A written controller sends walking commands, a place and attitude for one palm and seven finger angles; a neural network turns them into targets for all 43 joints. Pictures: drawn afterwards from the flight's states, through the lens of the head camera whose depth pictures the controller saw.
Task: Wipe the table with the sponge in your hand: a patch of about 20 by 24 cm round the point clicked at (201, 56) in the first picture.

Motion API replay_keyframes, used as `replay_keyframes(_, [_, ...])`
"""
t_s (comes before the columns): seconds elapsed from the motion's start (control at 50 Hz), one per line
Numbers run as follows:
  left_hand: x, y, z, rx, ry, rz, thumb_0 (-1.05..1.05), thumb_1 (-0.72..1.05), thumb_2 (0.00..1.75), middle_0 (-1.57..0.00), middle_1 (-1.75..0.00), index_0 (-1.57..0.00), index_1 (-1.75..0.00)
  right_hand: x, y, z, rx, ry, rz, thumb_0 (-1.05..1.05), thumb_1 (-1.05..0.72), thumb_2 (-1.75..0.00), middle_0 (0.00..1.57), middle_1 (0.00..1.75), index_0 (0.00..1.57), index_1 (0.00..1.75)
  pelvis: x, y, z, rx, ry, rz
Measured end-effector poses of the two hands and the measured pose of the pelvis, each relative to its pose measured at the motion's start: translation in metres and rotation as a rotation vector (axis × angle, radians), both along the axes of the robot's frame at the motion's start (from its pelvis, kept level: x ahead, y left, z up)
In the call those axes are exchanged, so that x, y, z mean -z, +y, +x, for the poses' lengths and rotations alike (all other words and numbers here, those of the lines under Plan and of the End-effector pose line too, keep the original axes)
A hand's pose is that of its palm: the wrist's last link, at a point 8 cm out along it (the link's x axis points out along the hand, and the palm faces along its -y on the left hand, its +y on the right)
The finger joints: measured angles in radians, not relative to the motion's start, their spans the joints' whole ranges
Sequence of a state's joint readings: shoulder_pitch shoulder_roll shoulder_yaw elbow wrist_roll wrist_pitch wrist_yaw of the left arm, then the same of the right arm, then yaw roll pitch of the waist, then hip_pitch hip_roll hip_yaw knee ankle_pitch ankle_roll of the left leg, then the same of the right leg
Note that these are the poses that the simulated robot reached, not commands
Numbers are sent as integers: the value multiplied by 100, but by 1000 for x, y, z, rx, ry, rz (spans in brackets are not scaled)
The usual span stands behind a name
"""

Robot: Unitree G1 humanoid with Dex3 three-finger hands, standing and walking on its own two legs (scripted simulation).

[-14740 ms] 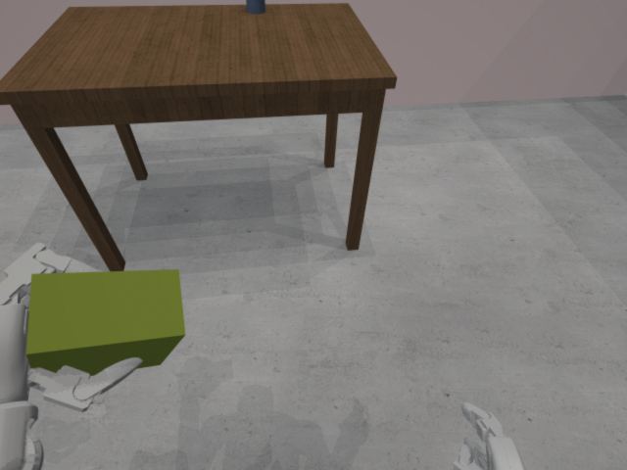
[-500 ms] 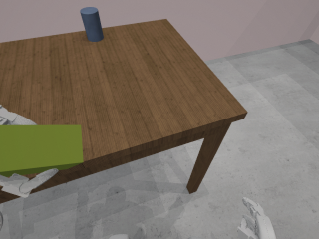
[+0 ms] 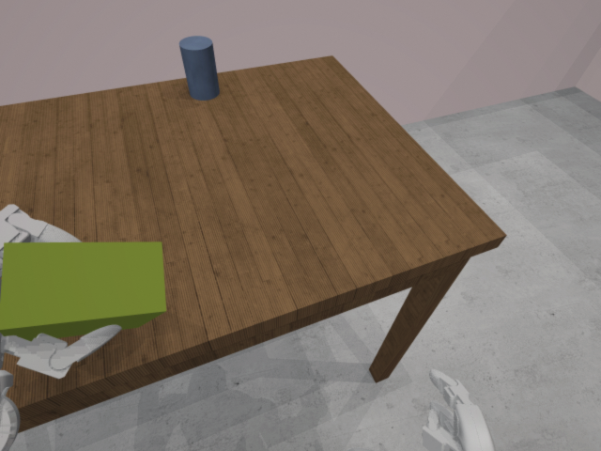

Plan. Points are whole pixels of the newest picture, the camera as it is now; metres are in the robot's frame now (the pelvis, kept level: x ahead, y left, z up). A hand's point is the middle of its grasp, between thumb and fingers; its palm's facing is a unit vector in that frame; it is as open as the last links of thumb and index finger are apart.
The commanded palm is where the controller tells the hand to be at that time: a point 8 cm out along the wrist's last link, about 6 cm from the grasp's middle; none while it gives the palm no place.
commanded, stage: shuffle to correct the standing spot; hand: left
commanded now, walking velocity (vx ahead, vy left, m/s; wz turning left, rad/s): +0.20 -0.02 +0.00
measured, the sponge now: (107, 292) +0.23 +0.21 +0.15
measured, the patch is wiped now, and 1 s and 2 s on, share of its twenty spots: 0.00 0.00 0.00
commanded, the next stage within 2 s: come to a stop and stand still in 0.10 s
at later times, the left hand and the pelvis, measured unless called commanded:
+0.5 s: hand (75, 235) +0.28 +0.25 +0.18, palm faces +0.34 -0.84 -0.43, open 10.6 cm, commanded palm +0.22 +0.30 +0.19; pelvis +0.05 +0.02 +0.01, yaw -2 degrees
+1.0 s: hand (71, 261) +0.27 +0.26 +0.16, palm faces +0.24 -0.89 -0.40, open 10.6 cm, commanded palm +0.21 +0.31 +0.19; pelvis +0.04 +0.04 +0.01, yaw -3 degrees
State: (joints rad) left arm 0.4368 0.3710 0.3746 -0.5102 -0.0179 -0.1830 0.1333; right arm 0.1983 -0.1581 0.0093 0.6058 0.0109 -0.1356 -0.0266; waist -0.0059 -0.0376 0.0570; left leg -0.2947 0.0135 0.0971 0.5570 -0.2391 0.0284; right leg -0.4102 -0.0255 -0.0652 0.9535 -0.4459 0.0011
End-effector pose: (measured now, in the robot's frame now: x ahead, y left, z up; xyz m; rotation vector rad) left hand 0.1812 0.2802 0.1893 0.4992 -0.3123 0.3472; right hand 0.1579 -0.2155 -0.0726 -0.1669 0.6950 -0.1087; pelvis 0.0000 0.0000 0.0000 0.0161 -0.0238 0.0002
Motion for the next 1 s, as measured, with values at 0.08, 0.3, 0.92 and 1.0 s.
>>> replay_keyframes(0.08, [-12, -5, 3, 24, 6, 56, -1, -54, 101, -66, -138, -68, -137, 4, 4, 5, -3, -3, 19, 1, -90, -90, 21, 30, 21, 30, 0, 1, 9, 8, 16, -1])
replay_keyframes(0.3, [9, 6, 36, -50, 66, -66, -1, -54, 101, -66, -137, -68, -137, 7, -12, 17, 7, 104, -32, 1, -90, -90, 21, 30, 21, 30, -9, 7, 37, 24, 5, 19])
replay_keyframes(0.92, [11, 19, 63, 92, 83, -55, -1, -54, 101, -66, -137, -68, -137, -19, 3, 42, 23, -23, -62, 1, -90, -90, 21, 30, 21, 30, -9, 32, 40, 57, 18, -28])
replay_keyframes(1.0, [18, 24, 53, 136, 108, -53, -1, -54, 101, -66, -137, -68, -137, -24, 4, 30, 59, -9, -107, 1, -90, -90, 21, 30, 21, 30, -9, 39, 39, 49, 11, -34])
